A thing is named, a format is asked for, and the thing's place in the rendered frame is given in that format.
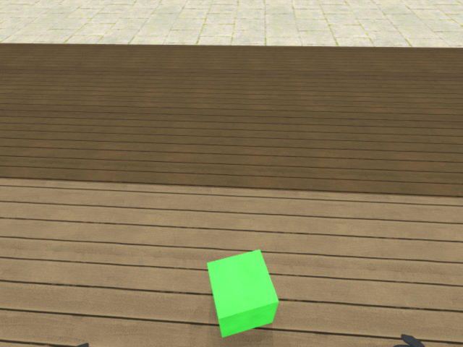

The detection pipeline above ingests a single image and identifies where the carton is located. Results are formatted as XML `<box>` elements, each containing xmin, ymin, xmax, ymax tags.
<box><xmin>207</xmin><ymin>250</ymin><xmax>279</xmax><ymax>338</ymax></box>

